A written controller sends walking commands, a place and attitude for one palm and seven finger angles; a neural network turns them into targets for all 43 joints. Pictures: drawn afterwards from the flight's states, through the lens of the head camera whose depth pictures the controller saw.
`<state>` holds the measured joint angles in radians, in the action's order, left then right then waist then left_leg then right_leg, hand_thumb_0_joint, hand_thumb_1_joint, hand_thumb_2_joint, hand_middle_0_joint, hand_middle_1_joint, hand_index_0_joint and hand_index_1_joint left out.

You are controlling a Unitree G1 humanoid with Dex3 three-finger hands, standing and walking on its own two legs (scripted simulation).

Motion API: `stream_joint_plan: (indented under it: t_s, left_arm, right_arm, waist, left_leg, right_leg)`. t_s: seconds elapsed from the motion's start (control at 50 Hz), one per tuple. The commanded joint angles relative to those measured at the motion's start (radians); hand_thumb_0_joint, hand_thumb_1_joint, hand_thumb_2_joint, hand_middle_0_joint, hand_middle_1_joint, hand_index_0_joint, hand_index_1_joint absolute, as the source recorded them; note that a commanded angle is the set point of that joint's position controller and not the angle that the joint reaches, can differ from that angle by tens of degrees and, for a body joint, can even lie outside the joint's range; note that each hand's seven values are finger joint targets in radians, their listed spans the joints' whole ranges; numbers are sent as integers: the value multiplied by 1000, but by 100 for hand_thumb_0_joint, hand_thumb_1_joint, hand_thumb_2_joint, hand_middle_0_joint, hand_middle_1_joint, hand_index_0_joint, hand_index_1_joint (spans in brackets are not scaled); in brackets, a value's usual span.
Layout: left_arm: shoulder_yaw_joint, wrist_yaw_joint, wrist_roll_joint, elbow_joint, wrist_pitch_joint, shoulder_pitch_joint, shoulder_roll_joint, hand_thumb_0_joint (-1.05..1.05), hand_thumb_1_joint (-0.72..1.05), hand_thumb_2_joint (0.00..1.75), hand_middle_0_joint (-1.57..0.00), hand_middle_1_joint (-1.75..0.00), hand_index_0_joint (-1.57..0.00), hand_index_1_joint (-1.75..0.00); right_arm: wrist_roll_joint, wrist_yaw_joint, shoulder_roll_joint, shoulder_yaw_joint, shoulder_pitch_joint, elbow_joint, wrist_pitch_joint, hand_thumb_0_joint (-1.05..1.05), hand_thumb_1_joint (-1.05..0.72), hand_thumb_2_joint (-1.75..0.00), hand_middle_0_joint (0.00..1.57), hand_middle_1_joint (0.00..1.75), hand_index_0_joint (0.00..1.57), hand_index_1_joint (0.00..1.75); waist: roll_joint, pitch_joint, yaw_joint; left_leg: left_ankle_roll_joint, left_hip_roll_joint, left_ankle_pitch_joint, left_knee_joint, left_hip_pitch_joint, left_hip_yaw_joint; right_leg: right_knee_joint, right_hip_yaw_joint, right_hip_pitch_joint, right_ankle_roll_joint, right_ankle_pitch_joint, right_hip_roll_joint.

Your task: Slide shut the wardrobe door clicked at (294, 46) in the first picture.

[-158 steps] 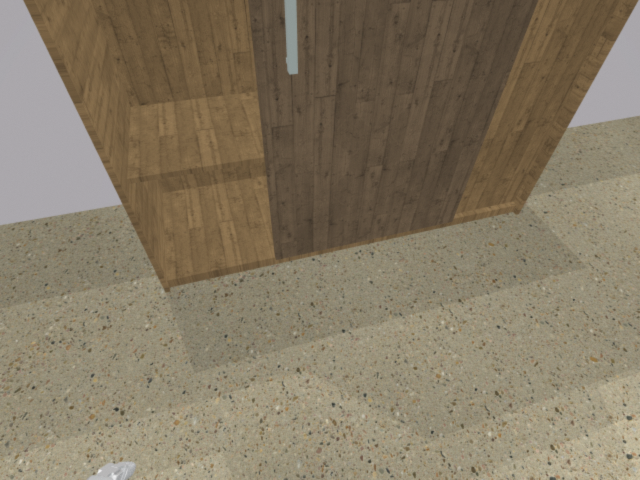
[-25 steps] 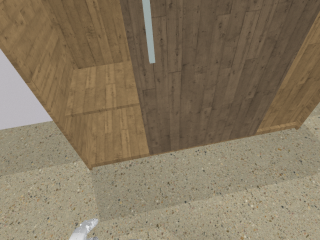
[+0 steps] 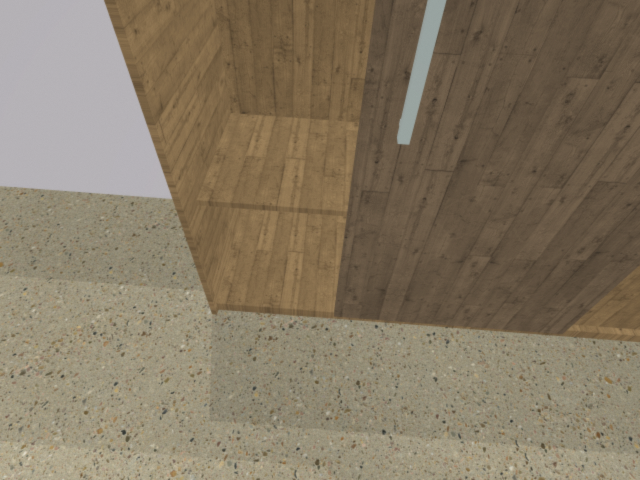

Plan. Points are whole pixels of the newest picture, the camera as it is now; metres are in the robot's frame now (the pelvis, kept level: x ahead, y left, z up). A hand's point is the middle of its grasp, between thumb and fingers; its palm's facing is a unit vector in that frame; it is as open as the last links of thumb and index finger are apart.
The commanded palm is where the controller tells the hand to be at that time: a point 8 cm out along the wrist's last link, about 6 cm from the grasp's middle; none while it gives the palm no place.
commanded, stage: take the last steps up to it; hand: right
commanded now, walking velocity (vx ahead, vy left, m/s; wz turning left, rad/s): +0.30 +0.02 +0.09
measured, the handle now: (418, 67) +0.71 -0.09 +0.18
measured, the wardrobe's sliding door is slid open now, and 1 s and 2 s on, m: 0.41 0.41 0.41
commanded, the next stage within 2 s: come to a stop and stand still in 0.58 s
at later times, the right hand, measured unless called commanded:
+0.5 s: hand (461, 477) +0.18 -0.19 -0.16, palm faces -0.08 +0.98 -0.17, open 7.3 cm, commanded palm none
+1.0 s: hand (430, 422) +0.26 -0.16 -0.18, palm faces +0.01 +0.98 -0.18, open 7.3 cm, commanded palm none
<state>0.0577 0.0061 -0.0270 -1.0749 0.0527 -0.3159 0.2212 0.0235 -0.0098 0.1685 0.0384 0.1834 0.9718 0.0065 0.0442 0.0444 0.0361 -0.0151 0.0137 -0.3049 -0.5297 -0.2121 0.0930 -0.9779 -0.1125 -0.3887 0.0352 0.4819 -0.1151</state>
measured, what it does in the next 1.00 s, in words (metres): walks ahead: right foot, then left foot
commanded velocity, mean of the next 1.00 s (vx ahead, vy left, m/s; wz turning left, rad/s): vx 0.07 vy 0.01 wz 0.02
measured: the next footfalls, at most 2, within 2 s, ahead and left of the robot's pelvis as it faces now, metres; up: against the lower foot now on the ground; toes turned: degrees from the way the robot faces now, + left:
right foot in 0.18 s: +0.10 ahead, -0.13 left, +0.00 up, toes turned -7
left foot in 0.62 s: +0.26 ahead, +0.14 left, +0.00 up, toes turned +13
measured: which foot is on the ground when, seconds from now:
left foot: down 0.00-0.20, up 0.22-0.60, down 0.62-0.94, up 0.96-1.00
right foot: up 0.00-0.16, down 0.18-0.62, up 0.64-0.88, down 0.90-1.00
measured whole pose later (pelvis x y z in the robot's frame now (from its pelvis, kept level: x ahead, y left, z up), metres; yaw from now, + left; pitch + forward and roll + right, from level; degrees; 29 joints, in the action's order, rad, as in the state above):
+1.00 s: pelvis +0.21 +0.02 +0.00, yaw +4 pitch -2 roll +0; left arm 0.03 0.03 -0.02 -1.02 0.01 -0.16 0.17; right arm 0.01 -0.03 0.17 0.04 0.21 1.06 0.04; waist -0.03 0.07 -0.02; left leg 0.00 0.05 -0.40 -0.67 -0.27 0.12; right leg -0.56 -0.12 -0.28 -0.03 0.25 -0.04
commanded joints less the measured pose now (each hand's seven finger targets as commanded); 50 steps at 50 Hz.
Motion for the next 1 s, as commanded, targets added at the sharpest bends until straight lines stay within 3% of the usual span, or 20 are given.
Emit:
stream_joint_plan:
  t_s: [0.0, 0.06, 0.1, 0.14, 0.18, 0.2, 0.24, 0.32, 0.48, 0.54, 0.56, 0.58, 0.6, 0.64, 0.66, 0.72, 0.84, 0.86, 0.92, 0.98]
  left_arm:
    - [6, -14, -3, 92, -53, 51, 25, 0, 90, 90, -20, -30, -20, -30]
    - [2, -17, -1, 95, -66, 47, 2, 0, 90, 90, -20, -30, -20, -30]
    - [-2, -13, -1, 74, -77, -30, -6, 0, 90, 90, -20, -30, -20, -30]
    - [0, -4, 0, 27, -90, -150, 20, 0, 90, 90, -20, -30, -20, -30]
    - [33, 11, -19, 4, -97, -297, 176, 0, 90, 90, -20, -30, -20, -30]
    - [27, 19, -18, -8, -98, -293, 156, 0, 90, 90, -20, -30, -20, -30]
    - [3, 23, -9, 15, -110, -196, 80, 0, 90, 90, -20, -30, -20, -30]
    - [-11, 32, 3, -1, -131, -151, 30, 0, 90, 90, -20, -30, -20, -30]
    - [10, 22, -5, -51, -108, -184, 33, 0, 90, 90, -20, -30, -20, -30]
    - [8, 20, -1, -53, -100, -149, 29, 0, 90, 90, -20, -30, -20, -30]
    - [6, 15, 8, -54, -103, -143, 16, 0, 90, 90, -20, -30, -20, -30]
    - [-4, 7, 17, -41, -107, -155, -31, 0, 90, 90, -20, -30, -20, -30]
    - [-16, 8, 22, -1, -100, -131, -53, 0, 90, 90, -20, -30, -20, -30]
    - [-5, 8, 16, 5, -82, -64, -46, 0, 90, 90, -20, -30, -20, -30]
    - [-4, 5, 10, 5, -80, -48, -36, 0, 90, 90, -20, -30, -20, -30]
    - [-26, 13, 14, -30, -57, -106, -102, 0, 90, 90, -20, -30, -20, -30]
    - [-20, 17, 17, 0, -35, -74, -40, 0, 90, 90, -20, -30, -20, -30]
    - [-13, 17, 15, 8, -38, -58, -13, 0, 90, 90, -20, -30, -20, -30]
    - [0, 30, 8, 63, -47, 30, 89, 0, 90, 90, -20, -30, -20, -30]
    - [8, 44, 2, 91, -47, 95, 106, 0, 90, 90, -20, -30, -20, -30]
  right_arm:
    - [4, -7, 173, 42, 70, -11, -30, 0, -90, -90, 20, 30, 20, 30]
    - [5, -2, 181, 48, 98, 12, -34, 0, -90, -90, 20, 30, 20, 30]
    - [-2, 1, 187, 49, 76, 23, -32, 0, -90, -90, 20, 30, 20, 30]
    - [-10, 7, 151, 42, 64, 27, -25, 0, -90, -90, 20, 30, 20, 30]
    - [-12, 18, 51, 24, 29, -21, -24, 0, -90, -90, 20, 30, 20, 30]
    - [6, 15, 84, 32, -36, -38, -23, 0, -90, -90, 20, 30, 20, 30]
    - [8, 30, 81, 35, -41, -16, -32, 0, -90, -90, 20, 30, 20, 30]
    - [1, 32, 38, 23, 42, 35, -18, 0, -90, -90, 20, 30, 20, 30]
    - [1, 26, 6, 18, -51, 14, -25, 0, -90, -90, 20, 30, 20, 30]
    - [3, 22, 33, 29, 70, 59, -38, 0, -90, -90, 20, 30, 20, 30]
    - [5, 17, 76, 38, 172, 94, -47, 0, -90, -90, 20, 30, 20, 30]
    - [9, 7, 160, 56, 278, 124, -60, 0, -90, -90, 20, 30, 20, 30]
    - [-3, 1, 237, 67, 356, 136, -62, 0, -90, -90, 20, 30, 20, 30]
    - [-7, -11, 174, 54, 216, 110, -55, 0, -90, -90, 20, 30, 20, 30]
    - [-7, -17, 126, 42, 147, 88, -52, 0, -90, -90, 20, 30, 20, 30]
    - [8, -30, 55, 16, 34, 54, -54, 0, -90, -90, 20, 30, 20, 30]
    - [-9, -32, 124, 26, 41, 50, -14, 0, -90, -90, 20, 30, 20, 30]
    - [-11, -32, 117, 29, 51, 48, -5, 0, -90, -90, 20, 30, 20, 30]
    - [-13, -32, 79, 18, 75, 23, 17, 0, -90, -90, 20, 30, 20, 30]
    - [-11, -29, 78, 20, 88, 28, 24, 0, -90, -90, 20, 30, 20, 30]
  waist:
    - [-190, 39, -45]
    - [-180, 43, -52]
    - [-185, 31, -15]
    - [-65, 20, 33]
    - [312, 44, 86]
    - [252, 90, 89]
    - [67, 127, 42]
    - [55, 61, -15]
    - [102, 78, 11]
    - [43, 21, -55]
    - [-9, -26, -102]
    - [-191, -105, -137]
    - [-328, -136, -141]
    - [-276, -43, -107]
    - [-203, 5, -80]
    - [-116, 1, -1]
    - [-157, -36, -9]
    - [-118, -29, -15]
    - [218, -23, -42]
    - [151, -72, -42]
  left_leg:
    - [-164, 243, -74, 322, -7, -258]
    - [-165, 237, -100, 316, -25, -255]
    - [-138, 198, -141, 268, -57, -217]
    - [-88, 123, -218, 135, -186, -153]
    - [-8, -44, -276, -345, -423, 27]
    - [-19, -2, -247, -526, -468, -65]
    - [-12, 73, -99, -630, -483, -98]
    - [27, 93, 15, -509, -386, -57]
    - [23, 66, 41, -147, -237, 34]
    - [9, 17, 131, 12, 10, 78]
    - [-8, 52, 158, 50, 161, 32]
    - [-75, 250, 172, 100, 341, -194]
    - [-173, 427, 264, 223, 385, -453]
    - [-201, 402, -4, 322, 159, -430]
    - [-185, 369, -12, 331, 68, -336]
    - [-150, 289, 415, 282, -99, -113]
    - [-105, 234, 446, 135, -50, -62]
    - [-78, 215, 404, 92, -88, -62]
    - [27, 45, -44, -133, -60, 26]
    - [24, 35, -248, -360, -179, -68]
  right_leg:
    - [56, 16, -107, 11, -61, -9]
    - [211, -4, -23, 2, -58, 12]
    - [360, -31, 100, -1, -138, 35]
    - [506, -27, 312, -1, -159, 37]
    - [825, 525, 366, -153, 182, -327]
    - [880, 577, 306, -184, 207, -358]
    - [856, 427, 251, -187, 41, -309]
    - [795, 137, 298, -161, -440, -203]
    - [726, 49, 285, -160, -503, -196]
    - [579, 23, 213, -121, -454, -148]
    - [439, -20, 150, -90, -435, -105]
    - [199, -92, -24, -48, -230, -23]
    - [-67, -50, -162, -31, 146, 64]
    - [-228, 68, -184, -48, 62, -1]
    - [-204, 83, -163, -46, -10, -30]
    - [72, 67, 42, -16, -50, -13]
    - [445, 24, 177, -5, -298, 42]
    - [491, 52, 223, -19, -444, 12]
    - [640, 245, 158, -165, -910, -195]
    - [618, 237, 287, -240, -1011, -218]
